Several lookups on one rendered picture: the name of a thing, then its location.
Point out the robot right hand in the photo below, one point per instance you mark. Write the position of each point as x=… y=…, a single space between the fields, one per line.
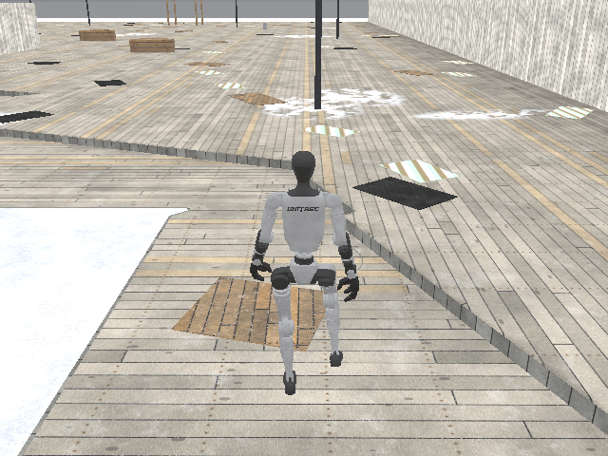
x=353 y=289

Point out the robot left upper arm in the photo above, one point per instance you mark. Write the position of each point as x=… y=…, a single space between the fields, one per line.
x=273 y=201

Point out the robot right foot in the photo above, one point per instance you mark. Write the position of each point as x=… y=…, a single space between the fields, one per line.
x=336 y=359

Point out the robot right upper arm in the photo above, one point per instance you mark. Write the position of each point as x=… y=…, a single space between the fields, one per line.
x=338 y=219

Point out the robot left forearm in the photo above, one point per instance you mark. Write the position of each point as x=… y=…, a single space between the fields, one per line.
x=260 y=251

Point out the robot right forearm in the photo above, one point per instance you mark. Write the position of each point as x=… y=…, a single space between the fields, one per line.
x=347 y=259

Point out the right robot shin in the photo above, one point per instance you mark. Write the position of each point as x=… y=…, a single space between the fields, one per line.
x=333 y=324

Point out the robot left hand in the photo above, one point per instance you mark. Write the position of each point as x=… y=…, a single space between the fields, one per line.
x=263 y=268

